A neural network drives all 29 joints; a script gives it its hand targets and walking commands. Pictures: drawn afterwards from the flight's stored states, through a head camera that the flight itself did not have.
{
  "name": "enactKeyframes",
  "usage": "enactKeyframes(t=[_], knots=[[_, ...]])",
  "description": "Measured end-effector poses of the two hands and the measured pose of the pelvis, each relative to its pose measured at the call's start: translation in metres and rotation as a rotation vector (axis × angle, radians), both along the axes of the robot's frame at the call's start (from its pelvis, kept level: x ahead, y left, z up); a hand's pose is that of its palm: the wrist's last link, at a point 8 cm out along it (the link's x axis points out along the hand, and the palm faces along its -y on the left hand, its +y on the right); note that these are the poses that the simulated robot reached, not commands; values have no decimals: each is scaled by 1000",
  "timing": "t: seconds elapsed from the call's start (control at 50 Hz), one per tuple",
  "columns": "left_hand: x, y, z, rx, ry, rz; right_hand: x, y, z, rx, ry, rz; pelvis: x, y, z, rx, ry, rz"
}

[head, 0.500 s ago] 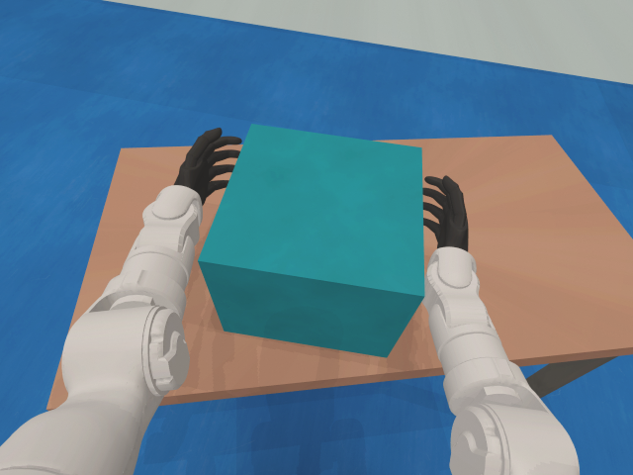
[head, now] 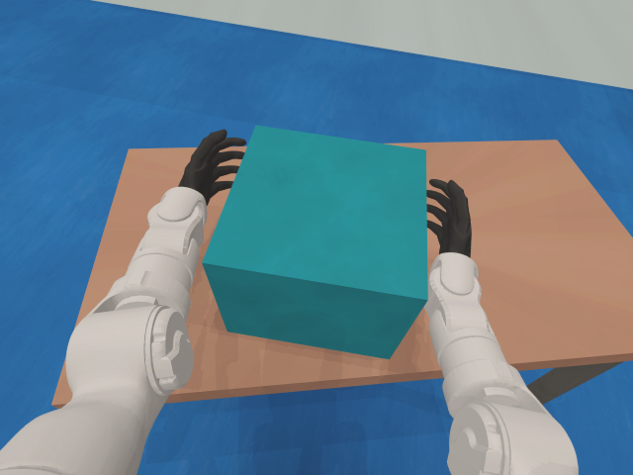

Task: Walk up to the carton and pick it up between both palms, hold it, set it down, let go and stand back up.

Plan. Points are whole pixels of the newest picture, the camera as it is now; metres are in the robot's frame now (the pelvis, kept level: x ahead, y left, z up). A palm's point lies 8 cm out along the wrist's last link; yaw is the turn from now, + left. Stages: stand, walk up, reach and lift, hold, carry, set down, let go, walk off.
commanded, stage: reach and lift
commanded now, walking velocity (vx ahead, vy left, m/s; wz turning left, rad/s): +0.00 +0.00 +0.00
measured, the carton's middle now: (323, 243) +0.42 -0.01 +0.03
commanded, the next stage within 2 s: none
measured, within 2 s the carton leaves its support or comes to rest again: neither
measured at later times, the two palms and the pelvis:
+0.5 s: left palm (185, 195) +0.44 +0.16 +0.12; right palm (448, 249) +0.37 -0.16 +0.09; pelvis -0.02 +0.00 +0.00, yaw +0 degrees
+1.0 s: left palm (192, 199) +0.42 +0.15 +0.13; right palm (461, 251) +0.36 -0.18 +0.09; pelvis -0.01 -0.01 +0.01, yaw +0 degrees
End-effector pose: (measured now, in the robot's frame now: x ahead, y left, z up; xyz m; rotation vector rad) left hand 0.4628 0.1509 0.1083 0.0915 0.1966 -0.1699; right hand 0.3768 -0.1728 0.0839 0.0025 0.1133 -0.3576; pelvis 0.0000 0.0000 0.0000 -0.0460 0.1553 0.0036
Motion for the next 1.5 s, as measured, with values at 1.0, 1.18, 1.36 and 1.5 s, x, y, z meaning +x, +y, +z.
enactKeyframes(t=[1.0, 1.18, 1.36, 1.5], knots=[[-43, -2, 25, 127, -39, 112, -17, -3, 10, 85, -38, 68, -13, -7, 6, 1, -42, -2], [-54, -2, 60, 97, -63, 160, -16, -4, 45, 78, -63, 104, -19, -6, 6, 1, -77, -1], [-75, 5, 85, 85, -35, 213, -21, 2, 69, 105, -42, 152, -24, -10, 7, 5, -144, 2], [-88, 7, 94, 74, -20, 240, -25, 0, 89, 101, -30, 183, -29, -11, 7, 7, -190, 4]])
